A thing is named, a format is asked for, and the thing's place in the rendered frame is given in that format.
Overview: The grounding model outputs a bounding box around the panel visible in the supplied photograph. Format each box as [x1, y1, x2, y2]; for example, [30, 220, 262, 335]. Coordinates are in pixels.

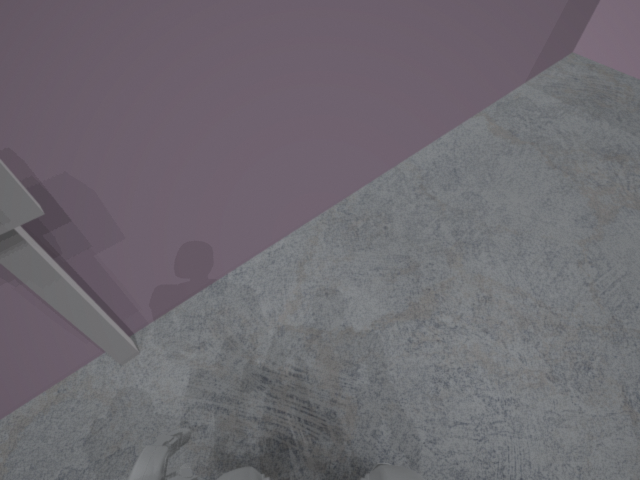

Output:
[0, 159, 140, 365]

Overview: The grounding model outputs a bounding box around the robot left hand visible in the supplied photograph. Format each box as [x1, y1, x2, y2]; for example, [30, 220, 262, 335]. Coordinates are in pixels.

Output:
[127, 428, 198, 480]

